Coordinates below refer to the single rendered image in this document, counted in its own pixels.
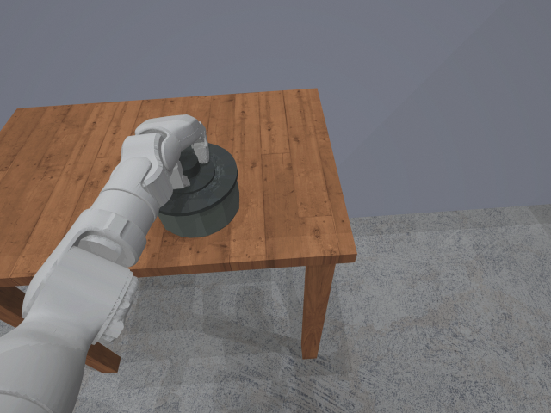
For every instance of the robot left hand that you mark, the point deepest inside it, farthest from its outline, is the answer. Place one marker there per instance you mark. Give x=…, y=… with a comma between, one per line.
x=189, y=131

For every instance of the robot left upper arm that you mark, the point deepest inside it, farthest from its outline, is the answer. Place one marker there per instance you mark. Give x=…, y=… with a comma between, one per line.
x=86, y=300

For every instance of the table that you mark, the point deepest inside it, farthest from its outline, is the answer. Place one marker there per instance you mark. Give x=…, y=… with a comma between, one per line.
x=55, y=161

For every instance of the pot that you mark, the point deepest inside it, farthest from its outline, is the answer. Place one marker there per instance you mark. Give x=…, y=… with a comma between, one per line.
x=205, y=223

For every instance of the knob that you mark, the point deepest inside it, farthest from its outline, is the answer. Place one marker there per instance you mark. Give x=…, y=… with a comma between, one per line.
x=190, y=164

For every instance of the lid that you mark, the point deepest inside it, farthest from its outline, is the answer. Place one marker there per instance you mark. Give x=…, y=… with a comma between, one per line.
x=214, y=182

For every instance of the robot left forearm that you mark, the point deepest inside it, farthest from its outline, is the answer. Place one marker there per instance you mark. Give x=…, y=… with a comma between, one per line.
x=115, y=226

